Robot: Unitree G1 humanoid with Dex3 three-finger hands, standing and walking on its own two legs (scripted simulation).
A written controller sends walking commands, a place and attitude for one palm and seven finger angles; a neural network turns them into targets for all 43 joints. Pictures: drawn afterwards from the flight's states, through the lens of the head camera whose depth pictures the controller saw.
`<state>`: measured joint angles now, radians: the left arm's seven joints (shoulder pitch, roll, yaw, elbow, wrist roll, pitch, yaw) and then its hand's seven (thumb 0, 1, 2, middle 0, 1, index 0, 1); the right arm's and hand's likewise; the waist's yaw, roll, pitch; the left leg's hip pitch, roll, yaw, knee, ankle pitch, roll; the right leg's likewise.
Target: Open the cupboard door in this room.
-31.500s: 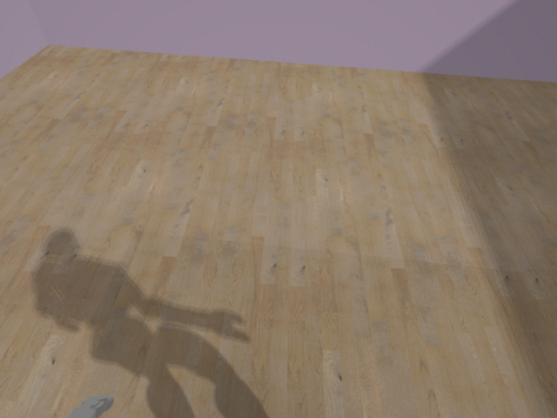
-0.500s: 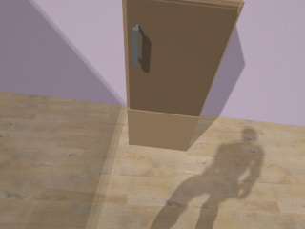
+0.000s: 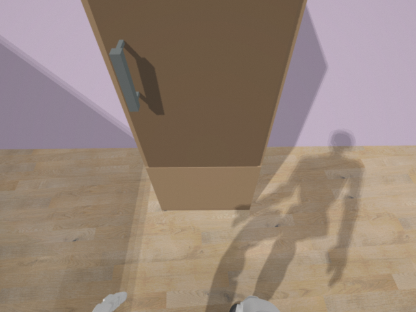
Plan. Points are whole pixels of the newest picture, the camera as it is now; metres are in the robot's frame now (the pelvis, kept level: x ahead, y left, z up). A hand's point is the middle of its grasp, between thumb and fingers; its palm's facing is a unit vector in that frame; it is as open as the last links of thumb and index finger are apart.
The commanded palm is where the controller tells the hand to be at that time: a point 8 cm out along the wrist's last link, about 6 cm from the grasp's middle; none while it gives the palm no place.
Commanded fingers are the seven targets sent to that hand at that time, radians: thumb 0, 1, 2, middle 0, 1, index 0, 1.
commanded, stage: come to a stop and stand still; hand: left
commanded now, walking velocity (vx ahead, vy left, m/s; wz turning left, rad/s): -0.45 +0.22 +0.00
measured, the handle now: (128, 77) +0.59 +0.21 +0.10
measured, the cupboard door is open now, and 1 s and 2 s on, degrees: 0 0 0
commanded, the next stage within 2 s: look again from close up in 1.34 s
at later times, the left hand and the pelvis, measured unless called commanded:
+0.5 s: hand out of the picture +0.08 +0.25 -0.17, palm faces +0.07 -0.98 -0.20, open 7.4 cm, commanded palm none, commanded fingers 0.00 0.90 0.90 -0.20 -0.30 -0.20 -0.30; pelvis +0.04 +0.05 +0.02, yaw +0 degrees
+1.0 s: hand out of the picture +0.02 +0.18 -0.14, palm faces +0.01 -0.97 -0.24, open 7.3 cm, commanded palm none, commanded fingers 0.00 0.90 0.90 -0.20 -0.30 -0.20 -0.30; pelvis -0.02 +0.00 +0.02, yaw -1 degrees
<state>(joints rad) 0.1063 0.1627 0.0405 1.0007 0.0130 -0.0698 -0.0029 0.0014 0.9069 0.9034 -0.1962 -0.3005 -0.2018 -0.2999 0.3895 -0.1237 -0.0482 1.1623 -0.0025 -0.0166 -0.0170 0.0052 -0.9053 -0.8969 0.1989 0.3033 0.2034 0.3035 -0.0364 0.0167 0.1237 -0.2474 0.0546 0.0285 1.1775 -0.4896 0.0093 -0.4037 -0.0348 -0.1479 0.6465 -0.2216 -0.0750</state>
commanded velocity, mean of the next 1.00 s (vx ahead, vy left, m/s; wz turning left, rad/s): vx -0.08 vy -0.04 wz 0.00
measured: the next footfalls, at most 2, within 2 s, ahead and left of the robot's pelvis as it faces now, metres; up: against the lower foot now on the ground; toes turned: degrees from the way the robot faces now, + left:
left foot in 0.36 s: +0.11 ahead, +0.14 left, +0.00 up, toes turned +3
right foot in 0.88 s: -0.01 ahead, -0.12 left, +0.00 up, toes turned -4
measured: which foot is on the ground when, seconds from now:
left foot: up 0.00-0.34, down 0.36-0.92, up 0.94-1.00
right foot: down 0.00-0.38, up 0.40-0.86, down 0.88-1.00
